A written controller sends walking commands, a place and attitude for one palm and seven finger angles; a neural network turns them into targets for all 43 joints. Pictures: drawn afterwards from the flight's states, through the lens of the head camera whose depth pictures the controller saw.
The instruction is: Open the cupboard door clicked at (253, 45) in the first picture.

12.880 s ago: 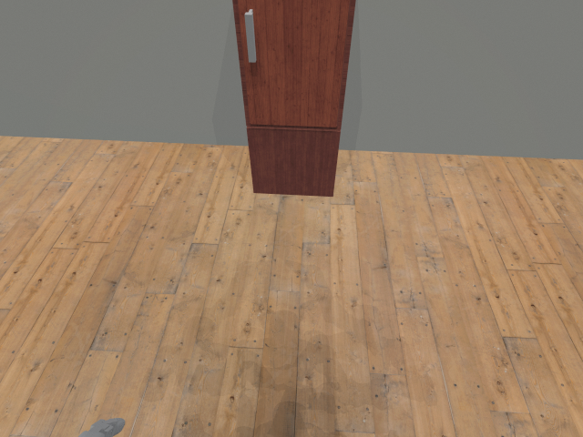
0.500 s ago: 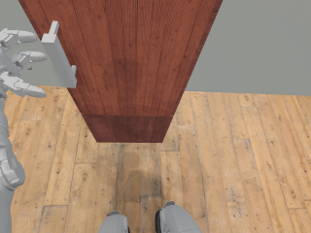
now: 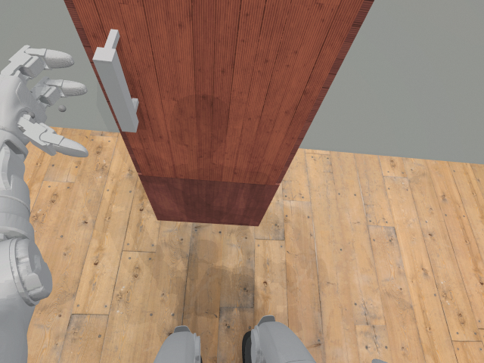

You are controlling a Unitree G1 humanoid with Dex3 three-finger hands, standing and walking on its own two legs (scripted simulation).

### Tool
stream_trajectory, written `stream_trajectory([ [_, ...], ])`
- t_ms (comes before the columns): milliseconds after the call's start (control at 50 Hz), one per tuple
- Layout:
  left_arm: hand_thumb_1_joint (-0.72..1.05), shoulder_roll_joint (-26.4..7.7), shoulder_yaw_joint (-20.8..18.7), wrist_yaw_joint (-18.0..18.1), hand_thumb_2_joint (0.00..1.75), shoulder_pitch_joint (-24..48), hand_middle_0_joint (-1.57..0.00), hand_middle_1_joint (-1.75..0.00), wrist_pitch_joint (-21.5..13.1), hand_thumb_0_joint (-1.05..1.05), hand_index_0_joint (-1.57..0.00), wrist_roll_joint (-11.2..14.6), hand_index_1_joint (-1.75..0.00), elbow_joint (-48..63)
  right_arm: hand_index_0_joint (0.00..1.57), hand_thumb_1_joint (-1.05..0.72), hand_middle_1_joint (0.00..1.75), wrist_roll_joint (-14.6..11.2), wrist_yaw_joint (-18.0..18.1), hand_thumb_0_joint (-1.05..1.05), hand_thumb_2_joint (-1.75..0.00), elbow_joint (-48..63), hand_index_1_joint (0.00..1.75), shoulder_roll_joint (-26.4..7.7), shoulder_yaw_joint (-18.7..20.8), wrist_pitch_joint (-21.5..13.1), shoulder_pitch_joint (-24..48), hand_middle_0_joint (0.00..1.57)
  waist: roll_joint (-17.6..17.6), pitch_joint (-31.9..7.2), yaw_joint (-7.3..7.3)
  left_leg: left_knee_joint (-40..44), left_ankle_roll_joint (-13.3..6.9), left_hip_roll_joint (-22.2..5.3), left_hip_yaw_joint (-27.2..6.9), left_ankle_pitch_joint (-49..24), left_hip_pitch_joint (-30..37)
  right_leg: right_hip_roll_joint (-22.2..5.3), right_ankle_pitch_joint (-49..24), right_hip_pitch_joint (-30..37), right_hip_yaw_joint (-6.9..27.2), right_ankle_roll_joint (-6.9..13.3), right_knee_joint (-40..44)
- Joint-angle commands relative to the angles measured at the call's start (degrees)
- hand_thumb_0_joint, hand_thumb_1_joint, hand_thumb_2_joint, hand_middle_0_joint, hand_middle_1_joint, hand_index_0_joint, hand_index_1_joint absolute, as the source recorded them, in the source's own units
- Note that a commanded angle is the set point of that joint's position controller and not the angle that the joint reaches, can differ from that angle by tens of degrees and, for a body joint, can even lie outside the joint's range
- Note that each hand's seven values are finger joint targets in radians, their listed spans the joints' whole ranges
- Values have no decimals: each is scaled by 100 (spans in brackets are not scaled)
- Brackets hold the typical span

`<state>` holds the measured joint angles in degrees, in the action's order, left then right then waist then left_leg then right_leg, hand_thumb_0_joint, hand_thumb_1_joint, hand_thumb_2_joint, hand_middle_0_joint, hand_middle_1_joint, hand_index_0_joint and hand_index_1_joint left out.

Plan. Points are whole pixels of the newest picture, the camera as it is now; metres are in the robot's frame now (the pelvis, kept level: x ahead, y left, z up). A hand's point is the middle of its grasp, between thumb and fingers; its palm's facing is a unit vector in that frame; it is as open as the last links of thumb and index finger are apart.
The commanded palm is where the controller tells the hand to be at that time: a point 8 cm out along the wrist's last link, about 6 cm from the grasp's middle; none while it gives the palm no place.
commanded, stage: move the hooked fingers beside the handle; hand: left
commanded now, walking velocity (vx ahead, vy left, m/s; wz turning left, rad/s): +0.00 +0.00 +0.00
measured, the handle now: (122, 85) +0.53 +0.17 +0.08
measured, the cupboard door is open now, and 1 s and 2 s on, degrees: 0 0 0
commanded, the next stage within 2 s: slide the fingers in behind the handle in 0.10 s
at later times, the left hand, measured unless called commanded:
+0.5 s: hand (81, 104) +0.49 +0.23 +0.08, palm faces -0.12 -0.99 +0.01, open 14.0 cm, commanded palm +0.47 +0.27 +0.08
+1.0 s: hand (105, 110) +0.48 +0.19 +0.09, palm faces -0.11 -0.99 -0.01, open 14.0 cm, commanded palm +0.46 +0.23 +0.08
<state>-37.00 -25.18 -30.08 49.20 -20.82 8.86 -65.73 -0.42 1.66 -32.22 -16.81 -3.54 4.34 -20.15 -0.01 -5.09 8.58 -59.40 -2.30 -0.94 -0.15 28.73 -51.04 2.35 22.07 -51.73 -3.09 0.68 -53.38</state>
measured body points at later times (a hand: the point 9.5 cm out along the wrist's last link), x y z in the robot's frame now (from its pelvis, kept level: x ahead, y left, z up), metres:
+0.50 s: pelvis +0.00 +0.00 +0.00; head +0.13 +0.03 +0.43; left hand +0.49 +0.28 +0.08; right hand +0.00 -0.27 -0.10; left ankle -0.01 +0.09 -0.67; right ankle +0.03 -0.12 -0.67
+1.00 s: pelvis +0.00 -0.01 +0.00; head +0.11 +0.01 +0.44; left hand +0.48 +0.24 +0.09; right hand +0.04 -0.27 -0.11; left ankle -0.01 +0.09 -0.67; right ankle +0.03 -0.12 -0.67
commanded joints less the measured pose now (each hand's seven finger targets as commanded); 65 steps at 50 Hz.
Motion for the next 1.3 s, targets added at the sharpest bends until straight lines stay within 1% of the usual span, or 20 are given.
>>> stream_trajectory([
  [0, -50, -1753, -250, -20, 30, 2590, -30, -120, -196, 0, -30, 141, -120, 845, 20, -90, 30, -38, 114, 0, -90, 195, 30, -1095, 370, -66, -1007, 20, 949, -2627, 147, 640, 128, -46, -381, -2728, 1859, 111, -1588, 1071, 148, 139, 395],
  [80, -50, -1774, -94, -15, 30, 2511, -30, -120, 69, 0, -30, -36, -120, 574, 20, -90, 30, -42, 114, 0, -90, 238, 30, -1099, 329, -44, -1037, 20, 864, -2371, 178, 695, 85, -34, -338, -2388, 1466, 76, -1488, 1082, 151, 108, 429],
  [100, -50, -1853, -211, -21, 30, 2500, -30, -120, 11, 0, -30, 15, -120, 676, 20, -90, 30, -23, 119, 0, -90, 283, 30, -1107, 325, -50, -1047, 20, 992, -2521, 96, 647, 97, -16, -349, -2560, 1538, 91, -1576, 1110, 157, 147, 367],
  [220, -50, -1984, -358, -79, 30, 2698, -30, -120, -251, 0, -30, 144, -120, 1065, 20, -90, 30, -3, 88, 0, -90, 258, 30, -1118, 363, -43, -1118, 20, 926, -2964, 118, 587, 128, -72, -384, -2765, 1755, 125, -1693, 1180, 160, 133, 321],
  [340, -50, -1478, -105, -12, 30, 2238, -30, -120, -135, 0, -30, 148, -120, 1411, 20, -90, 30, -3, 12, 0, -90, 246, 30, -1063, 422, -10, -1175, 20, 1375, -3119, 10, 636, 231, -110, -446, -3474, 2410, 130, -1728, 917, 66, 132, 377],
  [400, -50, -1463, -185, 127, 30, 2233, -30, -120, -24, 0, -30, 211, -120, 1245, 20, -90, 30, -8, 13, 0, -90, 240, 30, -1064, 412, 6, -1191, 20, 826, -2686, 84, 699, 114, -67, -376, -2975, 1884, 141, -1762, 1160, 78, 127, 439],
  [460, -50, -1480, -213, 283, 30, 2149, -30, -120, -42, 0, -30, 128, -120, 1392, 20, -90, 30, -14, -2, 0, -90, 298, 30, -1031, 422, 15, -1168, 20, 879, -2714, 15, 762, 109, -46, -324, -2901, 1829, 116, -1832, 1309, 119, 116, 452],
  [500, -50, -1301, -104, 376, 30, 2220, -30, -120, -154, 0, -30, 138, -120, 1605, 20, -90, 30, -4, -15, 0, -90, 323, 30, -1002, 427, -2, -1132, 20, 1154, -2677, 6, 765, 161, -56, -356, -3087, 2076, 127, -1763, 1137, 88, 150, 437],
  [540, -50, -1343, -164, 451, 30, 2138, -30, -120, -230, 0, -30, 95, -120, 1580, 20, -90, 30, 10, -34, 0, -90, 288, 30, -1001, 445, 1, -1149, 20, 1031, -2780, -16, 742, 170, -70, -360, -3117, 2116, 129, -1809, 1207, 112, 128, 443],
  [600, -50, -857, 168, 473, 30, 2255, -30, -120, -265, 0, -30, 152, -120, 1602, 20, -90, 30, -5, -37, 0, -90, 284, 30, -964, 454, -30, -1109, 20, 944, -2665, 92, 752, 149, -61, -358, -3078, 2154, 128, -1796, 1153, 100, 131, 452],
  [760, -50, -808, 134, 614, 30, 2106, -30, -120, -217, 0, -30, 115, -120, 1421, 20, -90, 30, -12, -46, 0, -90, 295, 30, -947, 445, -40, -1031, 20, 634, -2597, 34, 802, 94, -9, -269, -2709, 1763, 78, -1896, 1482, 164, 105, 459],
  [880, -50, -678, 221, 706, 30, 2236, -30, -120, -418, 0, -30, 100, -120, 1771, 20, -90, 30, -14, -50, 0, -90, 297, 30, -898, 462, -104, -942, 20, 909, -2868, -17, 768, 127, 1, -269, -2788, 2000, 65, -1938, 1505, 207, 117, 422],
  [940, -50, -374, 431, 724, 30, 2207, -30, -120, -379, 0, -30, 121, -120, 1591, 20, -90, 30, -24, -58, 0, -90, 253, 30, -874, 454, -106, -929, 20, 774, -2715, 58, 770, 119, 0, -279, -2744, 1945, 71, -1930, 1438, 181, 107, 433],
  [1000, -50, -508, 292, 788, 30, 2183, -30, -120, -284, 0, -30, 125, -120, 1373, 20, -90, 30, -33, -36, 0, -90, 259, 30, -898, 445, -111, -941, 20, 494, -2470, 72, 808, 52, 50, -227, -2335, 1533, 56, -1848, 1626, 216, 113, 482],
  [1080, -50, -337, 449, 908, 30, 2320, -30, -120, -305, 0, -30, 34, -120, 1389, 20, -90, 30, -32, -36, 0, -90, 257, 30, -861, 443, -155, -904, 20, 552, -2417, 80, 832, 48, 62, -204, -2064, 1472, 32, -1649, 1541, 260, 95, 521],
  [1120, -50, -466, 343, 959, 30, 2505, -30, -120, -427, 0, -30, 30, -120, 1573, 20, -90, 30, -10, -41, 0, -90, 227, 30, -864, 450, -188, -925, 20, 784, -2730, 37, 795, 75, 65, -228, -2226, 1675, 31, -1739, 1574, 270, 113, 464],
  [1160, -50, -515, 267, 994, 30, 2412, -30, -120, -468, 0, -30, 27, -120, 1540, 20, -90, 30, -11, -39, 0, -90, 226, 30, -858, 457, -209, -947, 20, 596, -2839, 14, 766, 63, 66, -213, -2268, 1603, 33, -1846, 1727, 293, 104, 447],
  [1220, -50, -278, 444, 1010, 30, 2371, -30, -120, -448, 0, -30, 16, -120, 1378, 20, -90, 30, -17, -56, 0, -90, 214, 30, -831, 442, -229, -921, 20, 668, -2677, 55, 783, 64, 79, -186, -2160, 1501, 26, -1785, 1647, 287, 92, 456],
  [1240, -50, -486, 262, 1050, 30, 2333, -30, -120, -425, 0, -30, 4, -120, 1323, 20, -90, 30, -23, -49, 0, -90, 200, 30, -856, 452, -216, -952, 20, 402, -2633, 27, 785, 40, 79, -171, -2018, 1317, 21, -1751, 1789, 309, 84, 475],
  [1280, -50, -472, 283, 1071, 30, 2288, -30, -120, -350, 0, -30, -17, -120, 1214, 20, -90, 30, -31, -44, 0, -90, 232, 30, -855, 444, -215, -949, 20, 343, -2497, 54, 825, 14, 103, -122, -1829, 1117, 9, -1705, 1877, 347, 76, 525],
])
